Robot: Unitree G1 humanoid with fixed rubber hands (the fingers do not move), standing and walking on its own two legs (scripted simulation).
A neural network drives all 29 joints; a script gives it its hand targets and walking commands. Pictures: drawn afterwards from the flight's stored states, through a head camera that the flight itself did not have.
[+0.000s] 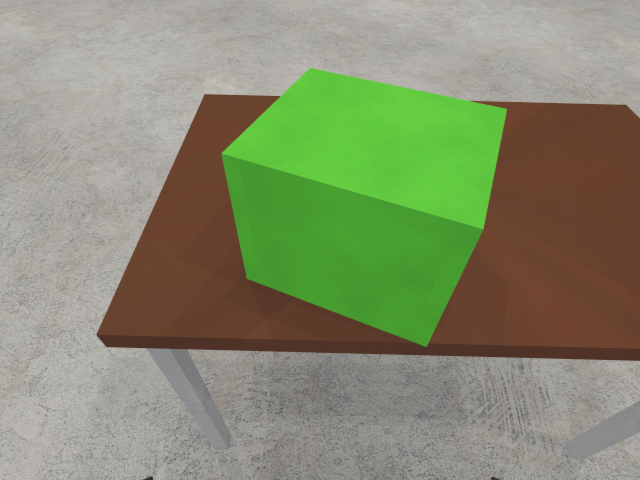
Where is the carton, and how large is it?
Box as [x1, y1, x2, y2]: [221, 68, 506, 346]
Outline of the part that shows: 309,68 221,153 246,277 264,285 426,346 483,228 506,109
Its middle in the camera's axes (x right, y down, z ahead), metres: +0.07 -0.06 +0.57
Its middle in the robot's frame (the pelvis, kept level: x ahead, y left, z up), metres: +0.49 -0.05 +0.09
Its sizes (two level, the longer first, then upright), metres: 0.294 0.249 0.242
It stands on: a table, 0.73 m high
